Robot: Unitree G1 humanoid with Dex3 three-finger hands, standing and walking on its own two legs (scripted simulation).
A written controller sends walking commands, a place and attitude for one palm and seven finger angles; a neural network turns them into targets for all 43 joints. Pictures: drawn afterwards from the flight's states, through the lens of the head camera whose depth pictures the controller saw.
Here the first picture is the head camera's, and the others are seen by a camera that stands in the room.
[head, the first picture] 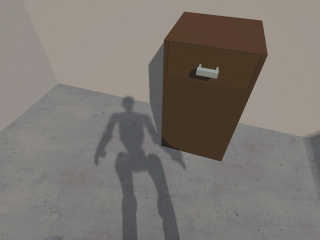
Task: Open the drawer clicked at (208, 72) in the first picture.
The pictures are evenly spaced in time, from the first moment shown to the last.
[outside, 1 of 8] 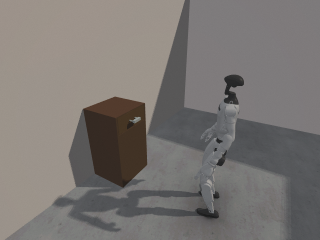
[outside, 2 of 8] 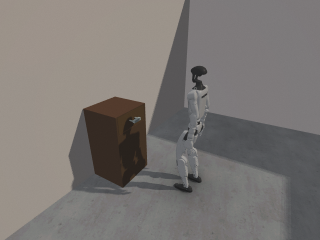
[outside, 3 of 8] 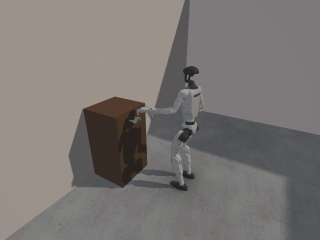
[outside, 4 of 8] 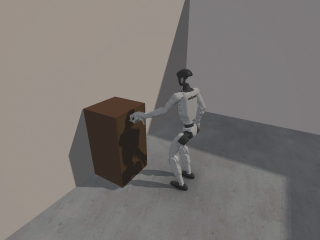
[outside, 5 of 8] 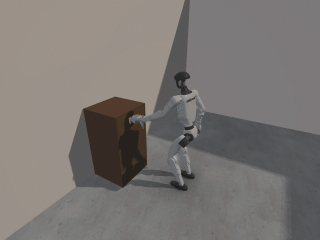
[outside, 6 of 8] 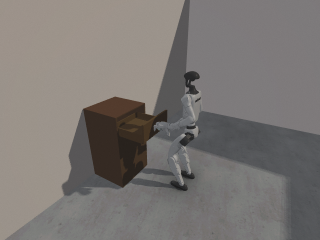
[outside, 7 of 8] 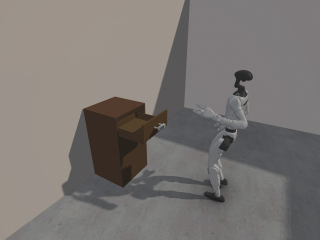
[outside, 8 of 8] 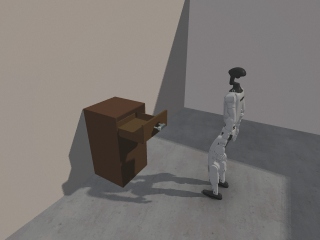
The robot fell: no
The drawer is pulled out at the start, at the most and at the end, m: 0.00 0.30 0.30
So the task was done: yes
